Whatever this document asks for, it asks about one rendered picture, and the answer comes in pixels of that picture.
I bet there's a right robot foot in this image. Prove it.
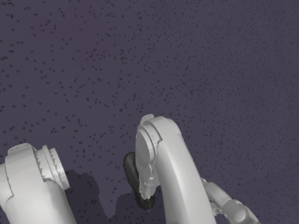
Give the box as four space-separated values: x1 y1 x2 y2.
123 152 155 210

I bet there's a right robot hand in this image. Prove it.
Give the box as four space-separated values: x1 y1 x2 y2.
201 178 232 216

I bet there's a right robot arm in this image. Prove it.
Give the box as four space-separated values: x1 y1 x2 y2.
222 199 261 224

